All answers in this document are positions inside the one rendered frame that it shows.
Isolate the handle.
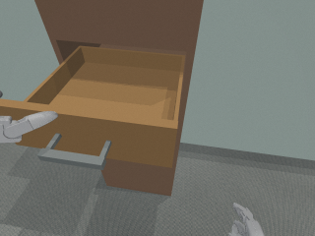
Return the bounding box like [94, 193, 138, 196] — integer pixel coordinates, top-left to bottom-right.
[37, 133, 112, 170]

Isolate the robot left hand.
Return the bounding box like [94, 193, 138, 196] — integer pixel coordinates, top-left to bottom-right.
[0, 111, 58, 144]

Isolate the robot right hand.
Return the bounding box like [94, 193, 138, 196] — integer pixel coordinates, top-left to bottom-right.
[228, 203, 265, 236]

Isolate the drawer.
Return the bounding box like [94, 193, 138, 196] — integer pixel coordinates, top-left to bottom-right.
[0, 45, 185, 168]

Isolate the cabinet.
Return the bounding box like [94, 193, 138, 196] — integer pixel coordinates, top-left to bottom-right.
[34, 0, 204, 197]

